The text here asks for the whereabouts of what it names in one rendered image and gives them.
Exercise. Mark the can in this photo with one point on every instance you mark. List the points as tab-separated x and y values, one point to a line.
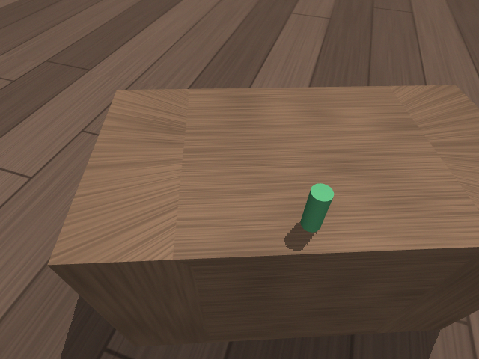
319	200

